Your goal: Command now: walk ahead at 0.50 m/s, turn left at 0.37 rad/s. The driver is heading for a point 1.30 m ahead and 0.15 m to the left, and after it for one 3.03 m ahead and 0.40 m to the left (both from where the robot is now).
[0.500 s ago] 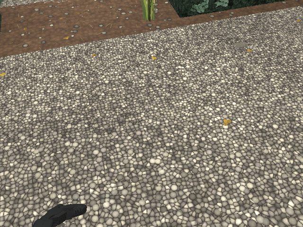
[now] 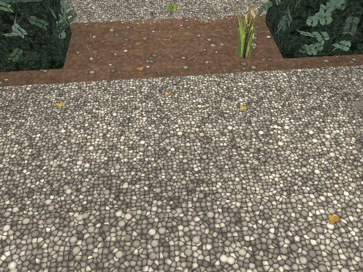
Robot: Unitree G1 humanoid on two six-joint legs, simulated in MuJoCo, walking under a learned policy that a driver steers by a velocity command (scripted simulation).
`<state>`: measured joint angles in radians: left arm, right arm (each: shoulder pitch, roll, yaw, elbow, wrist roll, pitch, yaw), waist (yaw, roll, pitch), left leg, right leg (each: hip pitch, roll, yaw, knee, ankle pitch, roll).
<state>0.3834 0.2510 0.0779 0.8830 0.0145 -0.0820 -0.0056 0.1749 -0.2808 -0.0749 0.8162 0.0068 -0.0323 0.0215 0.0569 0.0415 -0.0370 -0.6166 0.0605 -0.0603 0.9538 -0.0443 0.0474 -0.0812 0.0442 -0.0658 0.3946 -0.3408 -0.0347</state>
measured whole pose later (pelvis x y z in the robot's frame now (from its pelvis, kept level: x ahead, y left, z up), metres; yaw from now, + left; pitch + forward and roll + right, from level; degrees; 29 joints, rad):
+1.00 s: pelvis +0.56 +0.13 -0.20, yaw +4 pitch +3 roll +0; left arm 0.44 0.24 0.05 0.85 -0.03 -0.02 0.02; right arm 0.07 -0.19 -0.04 0.64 0.00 -0.10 0.00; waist 0.05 -0.03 -0.03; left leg -0.43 -0.04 -0.02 0.57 -0.18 0.03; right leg -0.35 0.10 0.13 1.03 -0.47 -0.05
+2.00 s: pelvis +1.04 +0.09 -0.30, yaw +6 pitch +2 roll -2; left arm 0.50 0.23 0.05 0.87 -0.01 -0.06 0.07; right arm 0.02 -0.26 -0.07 0.74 0.03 -0.02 0.12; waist 0.13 0.04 0.02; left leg -0.61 0.03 -0.01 0.53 0.45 0.08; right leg 0.00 -0.10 -0.28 0.96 -0.84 0.08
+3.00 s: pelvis +1.28 +0.13 -0.39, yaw +4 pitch +2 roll +1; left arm 0.22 0.29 0.08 0.56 -0.01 0.08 0.02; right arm 0.10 -0.28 -0.07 0.76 0.01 0.03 0.00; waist 0.03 -0.03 0.05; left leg -0.36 -0.08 -0.11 0.68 -0.41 -0.02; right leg -0.43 0.14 0.28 0.50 -0.09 0.00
